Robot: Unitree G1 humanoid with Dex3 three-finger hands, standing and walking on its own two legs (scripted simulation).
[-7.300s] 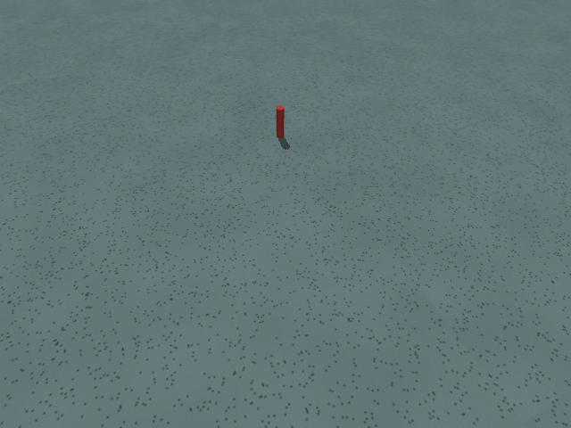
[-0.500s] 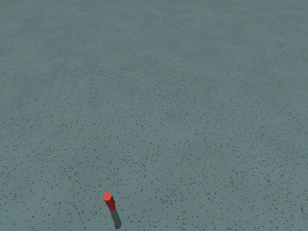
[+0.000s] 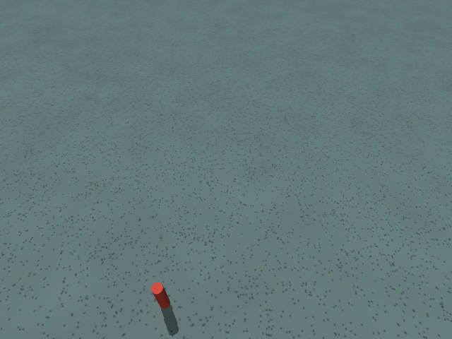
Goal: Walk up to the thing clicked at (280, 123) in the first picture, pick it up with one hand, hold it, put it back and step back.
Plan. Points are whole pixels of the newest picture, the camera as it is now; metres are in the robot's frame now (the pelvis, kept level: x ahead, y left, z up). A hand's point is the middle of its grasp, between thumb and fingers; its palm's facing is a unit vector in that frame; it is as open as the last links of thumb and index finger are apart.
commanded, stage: stand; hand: left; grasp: from the side
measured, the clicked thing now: (161, 296) +0.41 +0.26 -0.69
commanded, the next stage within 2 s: go down in 0.36 s
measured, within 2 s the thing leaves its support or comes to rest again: neither
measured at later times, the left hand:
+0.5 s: hand out of the picture +0.07 +0.26 -0.16, palm faces -0.01 -0.94 -0.34, open 7.4 cm
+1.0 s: hand out of the picture +0.14 +0.29 -0.20, palm faces +0.09 -0.94 -0.33, open 16.5 cm
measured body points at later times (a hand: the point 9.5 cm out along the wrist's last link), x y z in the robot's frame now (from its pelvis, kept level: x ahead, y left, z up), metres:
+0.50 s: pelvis +0.00 +0.00 +0.00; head +0.01 +0.00 +0.45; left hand +0.07 +0.30 -0.13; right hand +0.08 -0.30 -0.13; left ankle +0.01 +0.13 -0.75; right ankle -0.03 -0.13 -0.75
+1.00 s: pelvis -0.02 +0.01 -0.07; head +0.06 +0.02 +0.37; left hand +0.14 +0.34 -0.18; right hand +0.10 -0.27 -0.17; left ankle +0.01 +0.13 -0.75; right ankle -0.03 -0.13 -0.75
